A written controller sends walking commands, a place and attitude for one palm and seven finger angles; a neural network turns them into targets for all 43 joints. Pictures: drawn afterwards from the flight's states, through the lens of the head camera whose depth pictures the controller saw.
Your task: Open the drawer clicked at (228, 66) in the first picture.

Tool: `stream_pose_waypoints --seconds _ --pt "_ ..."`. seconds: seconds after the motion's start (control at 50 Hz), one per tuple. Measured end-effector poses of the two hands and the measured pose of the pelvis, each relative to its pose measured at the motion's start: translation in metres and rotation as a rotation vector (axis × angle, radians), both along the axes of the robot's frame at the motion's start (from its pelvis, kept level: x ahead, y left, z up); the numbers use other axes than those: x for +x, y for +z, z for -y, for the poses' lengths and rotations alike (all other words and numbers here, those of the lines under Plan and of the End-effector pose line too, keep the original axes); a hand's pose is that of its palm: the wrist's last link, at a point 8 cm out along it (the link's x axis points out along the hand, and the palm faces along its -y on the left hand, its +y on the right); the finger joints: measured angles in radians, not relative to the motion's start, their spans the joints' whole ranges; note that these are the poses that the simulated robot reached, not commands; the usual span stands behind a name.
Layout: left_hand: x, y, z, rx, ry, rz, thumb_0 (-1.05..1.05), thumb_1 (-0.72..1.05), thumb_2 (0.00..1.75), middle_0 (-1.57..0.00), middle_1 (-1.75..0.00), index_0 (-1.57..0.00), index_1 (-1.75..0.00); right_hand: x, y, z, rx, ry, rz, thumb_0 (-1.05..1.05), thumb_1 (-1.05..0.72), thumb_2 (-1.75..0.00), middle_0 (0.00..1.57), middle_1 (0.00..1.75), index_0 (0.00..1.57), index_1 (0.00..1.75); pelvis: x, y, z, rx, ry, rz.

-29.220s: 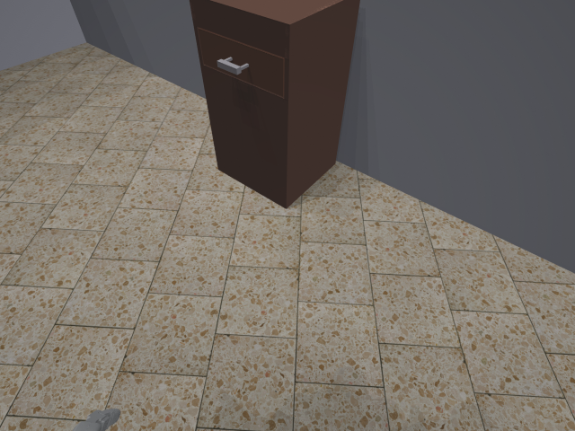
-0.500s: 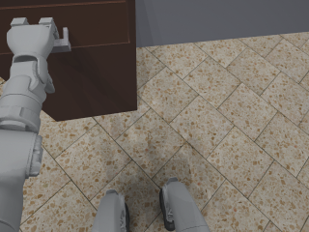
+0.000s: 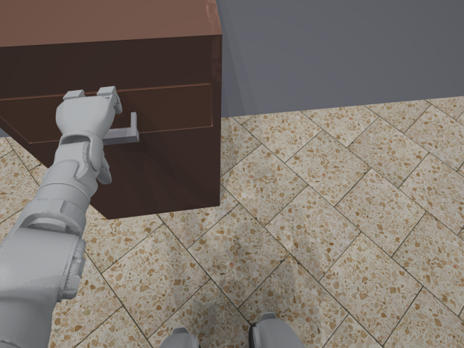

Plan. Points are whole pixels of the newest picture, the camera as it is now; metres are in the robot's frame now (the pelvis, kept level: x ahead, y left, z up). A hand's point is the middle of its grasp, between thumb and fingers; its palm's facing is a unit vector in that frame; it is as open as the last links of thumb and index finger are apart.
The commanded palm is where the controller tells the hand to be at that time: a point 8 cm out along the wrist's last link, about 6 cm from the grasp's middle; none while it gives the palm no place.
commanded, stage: lift the fingers back up to retry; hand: left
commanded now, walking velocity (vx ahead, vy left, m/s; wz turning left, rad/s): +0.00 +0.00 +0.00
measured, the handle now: (113, 127) +0.56 +0.21 -0.06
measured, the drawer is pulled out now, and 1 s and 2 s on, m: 0.00 0.00 0.00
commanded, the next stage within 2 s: re-aim the fingers above the handle in 0.02 s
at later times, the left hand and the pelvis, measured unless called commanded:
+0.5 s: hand (107, 138) +0.49 +0.20 +0.00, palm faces -0.10 -0.02 -0.99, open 13.8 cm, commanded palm +0.48 +0.20 +0.05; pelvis +0.00 +0.00 +0.00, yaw +0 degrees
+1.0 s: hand (108, 135) +0.50 +0.19 +0.00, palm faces -0.03 -0.05 -1.00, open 13.8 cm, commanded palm +0.49 +0.20 +0.05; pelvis -0.02 +0.00 -0.01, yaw +1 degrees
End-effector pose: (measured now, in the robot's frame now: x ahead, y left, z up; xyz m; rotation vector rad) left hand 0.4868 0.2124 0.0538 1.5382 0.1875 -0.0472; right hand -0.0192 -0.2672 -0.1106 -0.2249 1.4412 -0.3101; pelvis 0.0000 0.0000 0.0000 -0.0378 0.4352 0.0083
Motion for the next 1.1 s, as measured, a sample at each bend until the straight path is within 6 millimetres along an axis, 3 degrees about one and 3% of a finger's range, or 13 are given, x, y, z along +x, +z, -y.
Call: stream_pose_waypoints --seconds 0.2,0.32,0.56,0.64,0.82,0.88,1.02,1.1 --pt "-0.012 -0.018 -0.005 -0.011 -0.057 0.104 0.0 -0.49 0.3 -0.32 -1.2 -0.32 -1.2 0.024 -0.008 0.006 -0.013 0.041 0.02 0.0 -0.9 -0.9 0.2 0.3 0.2 0.3 0.004 -0.007 -0.002 -0.001 0.004 -0.021" --pt "-0.011 -0.012 -0.012 0.038 0.015 0.141 0.0 -0.48 0.3 -0.32 -1.2 -0.32 -1.2 0.028 -0.016 -0.001 0.021 0.048 0.018 0.0 -0.91 -0.9 0.2 0.3 0.2 0.3 -0.001 -0.009 -0.003 -0.004 0.013 -0.022" --pt "-0.008 0.004 0.024 -0.009 -0.038 0.053 0.0 -0.49 0.3 -0.32 -1.2 -0.32 -1.2 0.003 -0.005 -0.006 0.019 -0.002 0.041 0.0 -0.9 -0.9 0.21 0.3 0.21 0.3 -0.008 -0.001 0.0 0.006 -0.001 0.023" --pt "-0.01 0.001 0.02 -0.004 -0.042 0.08 0.0 -0.49 0.3 -0.32 -1.2 -0.32 -1.2 -0.011 -0.007 0.0 0.006 -0.009 0.023 0.0 -0.9 -0.9 0.21 0.3 0.2 0.3 -0.013 -0.005 0.0 0.012 -0.014 0.014" --pt "-0.023 -0.016 -0.02 0.078 0.045 0.056 0.0 -0.48 0.3 -0.32 -1.2 -0.32 -1.2 -0.031 -0.014 0.006 -0.001 0.003 -0.03 0.0 -0.9 -0.9 0.21 0.3 0.2 0.3 -0.026 -0.013 0.001 0.012 -0.004 -0.012" --pt "-0.021 -0.014 -0.016 0.057 0.017 0.059 0.0 -0.48 0.3 -0.32 -1.2 -0.32 -1.2 -0.031 -0.011 0.007 -0.019 0.012 -0.03 0.0 -0.9 -0.9 0.21 0.3 0.2 0.3 -0.027 -0.013 0.001 0.007 0.008 -0.018" --pt "-0.005 0.004 0.019 -0.022 -0.06 0.128 0.0 -0.49 0.3 -0.32 -1.2 -0.32 -1.2 -0.024 -0.003 0.007 -0.046 0.013 0.01 0.0 -0.9 -0.9 0.21 0.3 0.2 0.3 -0.024 -0.012 0.0 -0.004 0.014 -0.013" --pt "0.003 0.003 0.017 0.012 -0.007 0.128 0.0 -0.49 0.3 -0.32 -1.2 -0.32 -1.2 -0.023 -0.005 0.004 -0.035 -0.001 0.024 0.0 -0.9 -0.9 0.2 0.3 0.2 0.3 -0.024 -0.012 -0.002 -0.001 -0.002 -0.014"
